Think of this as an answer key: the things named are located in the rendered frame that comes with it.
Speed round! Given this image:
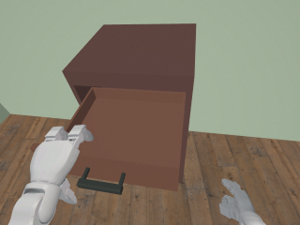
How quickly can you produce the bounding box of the cabinet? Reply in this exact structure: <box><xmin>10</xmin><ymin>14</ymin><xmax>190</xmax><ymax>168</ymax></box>
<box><xmin>62</xmin><ymin>23</ymin><xmax>197</xmax><ymax>183</ymax></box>

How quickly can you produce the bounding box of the robot left forearm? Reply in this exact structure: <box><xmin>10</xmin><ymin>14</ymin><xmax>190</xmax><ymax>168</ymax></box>
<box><xmin>8</xmin><ymin>181</ymin><xmax>62</xmax><ymax>225</ymax></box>

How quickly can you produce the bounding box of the robot right forearm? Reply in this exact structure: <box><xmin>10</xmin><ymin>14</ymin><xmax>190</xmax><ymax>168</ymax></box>
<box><xmin>238</xmin><ymin>211</ymin><xmax>266</xmax><ymax>225</ymax></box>

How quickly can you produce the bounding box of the robot left hand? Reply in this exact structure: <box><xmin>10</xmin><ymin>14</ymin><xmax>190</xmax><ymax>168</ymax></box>
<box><xmin>30</xmin><ymin>125</ymin><xmax>95</xmax><ymax>204</ymax></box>

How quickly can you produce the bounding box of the drawer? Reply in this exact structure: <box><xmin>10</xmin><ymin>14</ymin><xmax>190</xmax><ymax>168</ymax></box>
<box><xmin>29</xmin><ymin>87</ymin><xmax>186</xmax><ymax>192</ymax></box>

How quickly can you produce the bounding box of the handle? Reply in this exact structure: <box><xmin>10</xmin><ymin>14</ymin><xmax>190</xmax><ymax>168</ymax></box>
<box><xmin>76</xmin><ymin>167</ymin><xmax>126</xmax><ymax>195</ymax></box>

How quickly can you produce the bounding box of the robot right hand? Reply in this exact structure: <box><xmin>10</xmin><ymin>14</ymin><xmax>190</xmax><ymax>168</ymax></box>
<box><xmin>219</xmin><ymin>178</ymin><xmax>256</xmax><ymax>221</ymax></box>

